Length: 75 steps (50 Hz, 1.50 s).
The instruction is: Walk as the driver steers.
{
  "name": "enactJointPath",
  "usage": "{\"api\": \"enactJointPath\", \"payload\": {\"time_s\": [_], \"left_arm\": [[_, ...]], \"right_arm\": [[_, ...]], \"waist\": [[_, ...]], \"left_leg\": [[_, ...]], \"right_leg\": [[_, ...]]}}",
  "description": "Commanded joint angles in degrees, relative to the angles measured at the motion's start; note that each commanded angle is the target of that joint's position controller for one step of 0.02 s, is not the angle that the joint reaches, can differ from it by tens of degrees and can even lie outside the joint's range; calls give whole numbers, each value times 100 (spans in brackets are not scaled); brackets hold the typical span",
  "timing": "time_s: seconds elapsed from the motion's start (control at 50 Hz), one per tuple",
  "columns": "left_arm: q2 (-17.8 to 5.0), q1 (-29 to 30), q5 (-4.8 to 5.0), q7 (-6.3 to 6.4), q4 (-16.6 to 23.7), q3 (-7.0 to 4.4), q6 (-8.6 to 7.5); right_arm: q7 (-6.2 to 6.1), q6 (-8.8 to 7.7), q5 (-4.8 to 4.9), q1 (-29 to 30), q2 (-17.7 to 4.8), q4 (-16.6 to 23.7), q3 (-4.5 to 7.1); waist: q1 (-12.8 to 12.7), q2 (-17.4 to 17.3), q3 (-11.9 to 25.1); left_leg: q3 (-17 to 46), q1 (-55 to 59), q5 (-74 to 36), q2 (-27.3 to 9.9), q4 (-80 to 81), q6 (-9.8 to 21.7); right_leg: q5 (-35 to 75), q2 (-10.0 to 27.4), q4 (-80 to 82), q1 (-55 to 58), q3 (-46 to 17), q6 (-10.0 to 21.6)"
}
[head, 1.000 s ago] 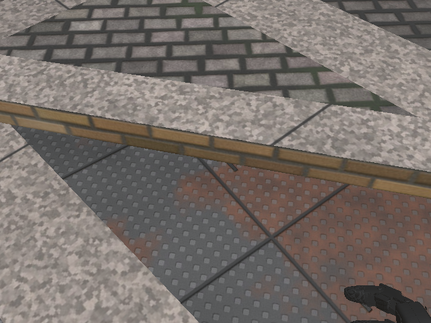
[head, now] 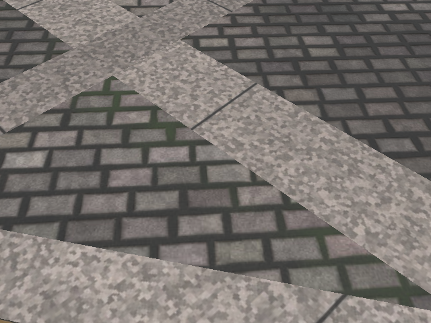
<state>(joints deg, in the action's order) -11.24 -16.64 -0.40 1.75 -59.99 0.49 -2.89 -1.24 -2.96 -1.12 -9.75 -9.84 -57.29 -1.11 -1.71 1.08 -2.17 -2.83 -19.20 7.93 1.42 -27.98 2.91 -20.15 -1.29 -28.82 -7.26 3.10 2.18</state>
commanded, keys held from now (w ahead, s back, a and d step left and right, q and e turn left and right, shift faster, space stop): shift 0.82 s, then w+shift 0.18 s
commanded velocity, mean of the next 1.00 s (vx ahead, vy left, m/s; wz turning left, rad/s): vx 0.08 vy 0.00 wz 0.00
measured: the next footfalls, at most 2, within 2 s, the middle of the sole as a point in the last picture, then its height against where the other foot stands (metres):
right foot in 1.58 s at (242, 291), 0.14 m higher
left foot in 2.00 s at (201, 175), level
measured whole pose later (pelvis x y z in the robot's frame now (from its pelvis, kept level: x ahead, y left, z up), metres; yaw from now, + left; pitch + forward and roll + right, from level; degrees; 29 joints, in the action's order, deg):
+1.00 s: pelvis +0.04 +0.01 +0.01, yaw +0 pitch +0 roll +0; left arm -10.2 -23.5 -1.7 1.8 -63.6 -3.0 -2.7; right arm 0.9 -0.8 -1.9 -11.4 -10.6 -60.4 2.9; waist -1.4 1.2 2.1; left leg -3.8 -21.9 17.3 0.3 -39.5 2.8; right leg -17.7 -0.5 -16.0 1.0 2.4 2.7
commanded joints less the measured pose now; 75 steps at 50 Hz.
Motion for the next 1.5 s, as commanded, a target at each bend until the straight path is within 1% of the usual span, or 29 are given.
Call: {"api": "enactJointPath", "payload": {"time_s": [0.02, 0.06, 0.14, 0.16, 0.26, 0.42, 0.82, 0.84, 0.88, 0.9, 0.92, 0.94, 0.98, 1.06, 1.08, 1.1, 1.12, 1.14, 1.16, 1.18, 1.2, 1.22, 1.28, 1.34, 1.4, 1.42, 1.46, 1.48, 1.5], "left_arm": [[-479, -813, -71, 26, -164, -64, 178], [-455, -650, -50, 26, -221, -51, 157], [-396, -567, -11, 91, -323, -46, 110], [-725, -215, 58, 41, -217, -164, 168], [-417, -380, 7, 62, -319, -170, 253], [-475, -296, 16, 105, -279, -236, 180], [-348, -423, 12, 99, -262, -337, 66], [86, -677, -225, 103, -354, -145, 87], [-467, -680, -176, 55, -236, -312, 115], [-732, -846, -136, 41, -234, -394, 109], [-926, -868, -117, 45, -255, -473, 82], [-855, -917, -123, 42, -280, -495, 45], [-782, -866, -135, 20, -248, -539, -66], [-734, -334, -102, -68, 27, -559, -248], [-767, -230, -89, -76, 37, -575, -264], [-743, -155, -50, -82, 59, -568, -276], [-854, 134, -17, -109, 153, -585, -315], [-459, 467, 22, -165, 462, -489, -348], [-85, 392, -21, -267, 647, -428, -375], [-98, 454, -72, -326, 744, -401, -335], [-131, 524, -137, -370, 764, -400, -332], [0, 341, -173, -389, 746, -376, -322], [327, 629, -206, -445, 1142, -202, -81], [737, 2020, -93, -161, 2081, 86, 44], [563, 2834, -26, -111, 2913, 292, 15], [509, 3034, -2, -144, 3088, 313, 62], [247, 2559, -31, -307, 2955, 271, 161], [318, 2180, 17, -304, 2831, 309, 164], [326, 1936, 41, -296, 2781, 312, 144]], "right_arm": [[-46, 75, 56, -112, -664, 115, 122], [-51, 72, 104, -324, -683, -27, 165], [-59, 62, 86, -478, -614, -213, 206], [-49, 92, 234, 301, -1098, 71, 410], [-123, 196, 143, 3, -701, -36, 422], [-158, 252, 126, 202, -836, 6, 506], [-146, 246, 120, 473, -745, -122, 534], [-68, 245, -55, -271, -222, -432, 324], [6, 248, -19, 24, -588, -337, 436], [69, 226, -22, 520, -611, -108, 444], [132, 187, -58, 951, -533, 162, 423], [185, 147, -85, 1052, -594, 268, 450], [267, 51, -110, 790, -655, 296, 516], [311, -57, -21, 559, -379, 424, 499], [263, -50, -13, -104, -349, 274, 528], [180, -71, -16, -1249, -434, -49, 608], [114, -113, -47, -2286, -718, -356, 739], [42, -165, -208, -3077, -1360, -493, 860], [80, -124, -159, -2435, -1207, -431, 742], [117, -92, -117, -1573, -1089, -159, 681], [168, -107, -70, -1288, -766, -90, 586], [205, -138, -58, -1304, -620, -130, 510], [201, -273, -112, -1668, -463, -366, 362], [245, -406, -94, -2139, -451, -616, 250], [227, -448, 31, -2040, -459, -740, 106], [144, -413, 43, -2162, -453, -783, 69], [-62, -346, 256, -2091, -346, -607, -17], [-72, -350, 371, -2044, -403, -548, -28], [-75, -355, 436, -2102, -740, -386, 28]], "waist": [[-68, -624, 198], [63, -268, 99], [127, -148, 219], [54, -205, 76], [118, -120, 150], [150, -131, 181], [147, -104, 123], [288, 82, 480], [92, 280, -123], [-111, 531, -482], [-197, 809, -905], [-193, 684, -1028], [-29, 385, -861], [221, 538, -653], [527, 650, -470], [1019, 347, 24], [1552, -211, 373], [1686, -1542, 602], [1017, -1956, 478], [590, -1160, -24], [439, -461, -119], [246, -258, -86], [72, -424, -230], [207, -550, -765], [-108, -6, -1103], [5, -114, -1066], [-62, 10, -786], [-183, -94, -385], [-251, -166, 222]], "left_leg": [[1129, 440, -1085, -972, 899, 245], [954, 668, -958, -760, 841, 146], [930, 1082, -1527, -785, 707, 196], [738, 921, -1063, -483, 522, 242], [758, 940, -802, -539, 496, 357], [786, 992, -557, -549, 515, 381], [802, 1043, -257, -511, 623, 341], [943, 1234, 523, -684, 974, 200], [490, 270, 2007, -142, 371, 126], [147, -516, 1856, 60, -130, 52], [-70, -1175, 1266, -55, -737, 16], [26, -1790, 1121, -290, -1169, 6], [134, -2308, 1031, -489, -1538, -29], [-323, -513, 953, -283, -690, 111], [-593, 446, 888, -72, -545, 156], [-757, 1793, 755, 274, -482, 217], [-473, 2759, 861, 140, 78, 298], [2052, 3433, 2725, -1356, 1279, 595], [4374, 3024, 3922, -1939, 2231, 890], [4035, 2436, 4275, -2169, 2008, 1013], [3344, 1976, 3757, -2041, 1816, 998], [2773, 1575, 3332, -1798, 1788, 869], [2068, 763, 3047, -1536, 1803, 757], [2161, 731, 3104, -1889, 1957, 1019], [1130, -95, 3023, -1439, 2546, 547], [945, -222, 2563, -1340, 2958, 652], [368, -346, 449, -1116, 3730, 912], [-169, -286, -1968, -945, 3454, 878], [-270, 83, -5045, -1096, 2881, 963]], "right_leg": [[473, 430, 771, -14, -471, 30], [767, 550, 847, -91, -528, 46], [860, 606, 980, -95, -535, 32], [586, 386, 862, -433, -261, -22], [566, 409, 827, -719, -257, -3], [457, 470, 880, -875, -330, 59], [251, 494, 1041, -925, -363, 90], [-547, 734, 1508, -638, -805, 197], [-2151, 830, 1798, -449, -1210, 499], [-2782, 1274, 2288, -198, -1774, 764], [-2735, 1861, 2709, 7, -2270, 1017], [-2395, 2105, 2854, 387, -2399, 1131], [-1620, 2017, 2714, 1104, -2046, 1091], [-147, 1484, 2356, 123, -1001, 928], [689, 1379, 1804, -325, -782, 964], [2574, 1137, 566, -827, -464, 1006], [3529, 744, -1173, -1346, -8, 857], [1956, 180, -3473, -2821, 232, 496], [-113, -301, -4696, -3944, -705, 547], [214, 204, -5532, -4443, -798, 645], [583, 478, -5950, -4550, -655, 623], [680, 617, -6160, -4474, -560, 577], [768, 685, -7559, -5343, -320, 434], [-220, 492, -10401, -7742, -395, 572], [-463, 646, -8691, -7499, -298, 600], [-416, 636, -8237, -7120, 80, 542], [132, 793, -6397, -5143, 560, 547], [127, 576, -5691, -3904, 959, 688], [123, 298, -4923, -2648, 1135, 776]]}}
Keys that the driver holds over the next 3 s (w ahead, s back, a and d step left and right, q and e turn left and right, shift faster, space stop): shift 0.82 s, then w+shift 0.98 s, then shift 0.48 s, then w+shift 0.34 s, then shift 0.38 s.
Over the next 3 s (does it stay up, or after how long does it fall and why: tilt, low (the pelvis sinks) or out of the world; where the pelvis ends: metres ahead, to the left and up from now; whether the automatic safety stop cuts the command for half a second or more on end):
stays up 1.28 -0.02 0.13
